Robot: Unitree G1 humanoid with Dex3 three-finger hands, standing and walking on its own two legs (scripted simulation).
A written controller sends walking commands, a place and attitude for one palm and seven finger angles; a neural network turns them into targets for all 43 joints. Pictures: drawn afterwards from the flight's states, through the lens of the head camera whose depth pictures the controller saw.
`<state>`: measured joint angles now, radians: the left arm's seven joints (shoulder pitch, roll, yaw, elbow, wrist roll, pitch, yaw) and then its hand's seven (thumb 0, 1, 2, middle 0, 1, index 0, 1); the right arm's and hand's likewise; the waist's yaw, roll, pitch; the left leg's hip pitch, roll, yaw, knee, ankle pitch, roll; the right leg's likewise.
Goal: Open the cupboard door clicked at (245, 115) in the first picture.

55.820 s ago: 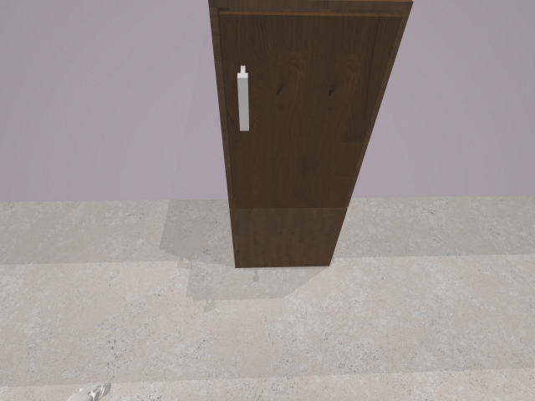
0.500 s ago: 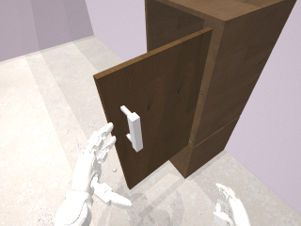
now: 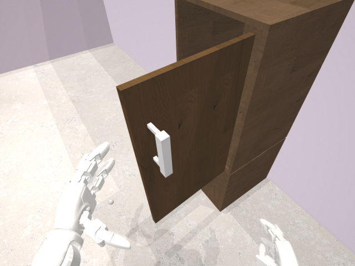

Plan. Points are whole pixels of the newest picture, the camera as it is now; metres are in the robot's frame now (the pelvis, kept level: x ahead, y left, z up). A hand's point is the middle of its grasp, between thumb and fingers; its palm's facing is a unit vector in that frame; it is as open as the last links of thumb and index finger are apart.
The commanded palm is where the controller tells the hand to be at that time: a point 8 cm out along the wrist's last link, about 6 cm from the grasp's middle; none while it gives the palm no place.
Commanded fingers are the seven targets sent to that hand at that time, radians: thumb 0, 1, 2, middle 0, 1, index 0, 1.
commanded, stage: draw the hand back to the body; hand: left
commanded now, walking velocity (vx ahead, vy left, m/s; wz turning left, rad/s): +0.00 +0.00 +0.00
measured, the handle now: (159, 150) +0.35 +0.07 +0.10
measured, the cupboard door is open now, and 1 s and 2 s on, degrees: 94 94 94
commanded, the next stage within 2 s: step back with the hand held close in 1.34 s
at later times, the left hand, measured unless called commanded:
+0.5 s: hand (60, 202) +0.19 +0.22 +0.14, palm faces +0.23 -0.93 -0.28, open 14.6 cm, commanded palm +0.15 +0.27 +0.15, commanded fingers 0.00 0.13 0.57 -0.17 -0.30 -0.17 -0.30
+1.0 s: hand (12, 180) +0.21 +0.29 +0.18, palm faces +0.43 -0.81 -0.41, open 8.7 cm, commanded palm +0.16 +0.32 +0.19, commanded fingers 0.00 0.90 0.90 -0.20 -0.30 -0.20 -0.30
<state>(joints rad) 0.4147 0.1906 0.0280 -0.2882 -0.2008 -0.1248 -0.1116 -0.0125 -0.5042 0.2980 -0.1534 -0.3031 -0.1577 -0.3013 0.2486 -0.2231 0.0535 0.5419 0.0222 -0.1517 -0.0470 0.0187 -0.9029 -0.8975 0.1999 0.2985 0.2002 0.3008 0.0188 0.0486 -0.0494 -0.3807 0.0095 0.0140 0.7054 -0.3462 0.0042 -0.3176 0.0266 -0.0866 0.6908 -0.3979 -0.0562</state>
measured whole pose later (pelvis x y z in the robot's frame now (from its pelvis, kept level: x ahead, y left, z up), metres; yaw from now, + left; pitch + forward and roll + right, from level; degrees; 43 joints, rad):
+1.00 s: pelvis +0.01 +0.03 +0.03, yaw -1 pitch -5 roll -1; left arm 0.47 0.36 0.33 -0.39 -0.06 -0.09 0.12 0.01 0.66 0.80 -0.20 -0.30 -0.21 -0.30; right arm 0.18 -0.23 0.03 0.65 -0.01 -0.09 -0.06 0.02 -0.90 -0.90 0.20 0.30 0.20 0.30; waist 0.07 0.05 0.04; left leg -0.09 -0.01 0.05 0.40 -0.23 0.04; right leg -0.02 0.02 -0.04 0.34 -0.24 -0.02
